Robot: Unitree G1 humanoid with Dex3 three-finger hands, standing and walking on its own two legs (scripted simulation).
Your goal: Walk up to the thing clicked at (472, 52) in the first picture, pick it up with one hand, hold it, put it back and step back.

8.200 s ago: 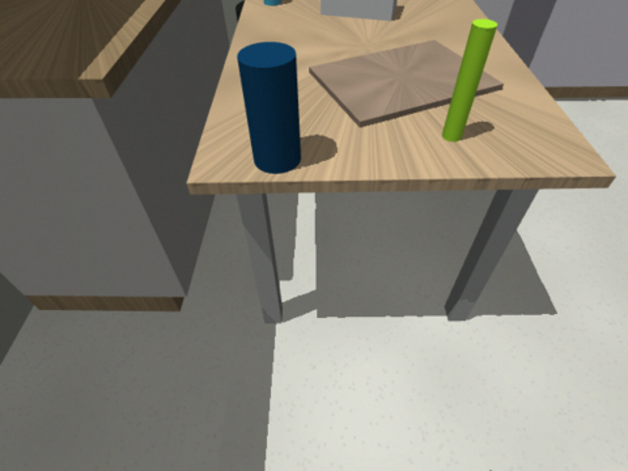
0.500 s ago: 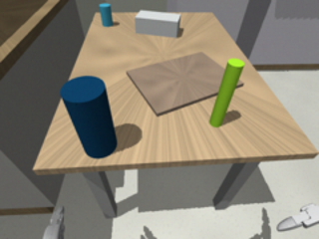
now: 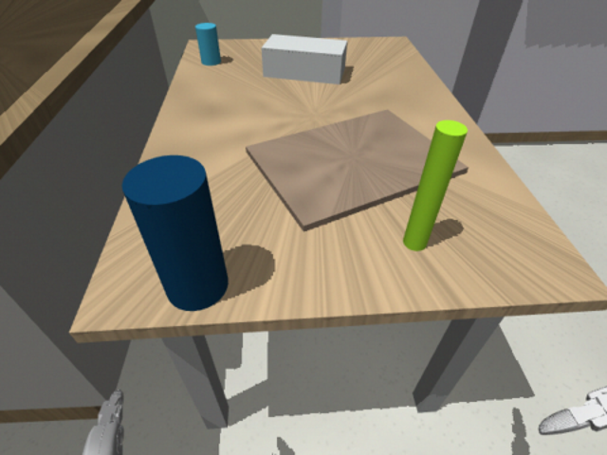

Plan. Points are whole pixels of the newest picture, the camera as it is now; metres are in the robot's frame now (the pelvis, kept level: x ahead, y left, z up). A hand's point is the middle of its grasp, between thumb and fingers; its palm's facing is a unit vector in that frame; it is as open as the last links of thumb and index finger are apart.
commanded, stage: go down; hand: right
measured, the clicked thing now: (430, 192) +0.49 -0.21 +0.09
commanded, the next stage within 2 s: none
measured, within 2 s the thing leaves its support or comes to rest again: neither
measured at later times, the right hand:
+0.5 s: hand (581, 269) +0.29 -0.32 +0.13, palm faces +0.18 +0.97 -0.16, open 17.6 cm
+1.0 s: hand (589, 231) +0.34 -0.36 +0.14, palm faces +0.14 +0.99 +0.00, open 17.5 cm
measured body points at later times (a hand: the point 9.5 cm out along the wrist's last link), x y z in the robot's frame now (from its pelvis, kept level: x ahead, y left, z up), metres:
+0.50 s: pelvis +0.01 -0.01 +0.00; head +0.01 +0.00 +0.45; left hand +0.15 +0.26 -0.10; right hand +0.28 -0.38 +0.14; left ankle -0.02 +0.12 -0.74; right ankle +0.03 -0.14 -0.74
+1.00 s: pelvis +0.00 -0.01 -0.01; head +0.03 -0.01 +0.44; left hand +0.14 +0.26 -0.10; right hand +0.33 -0.41 +0.14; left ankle -0.02 +0.12 -0.74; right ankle +0.03 -0.14 -0.74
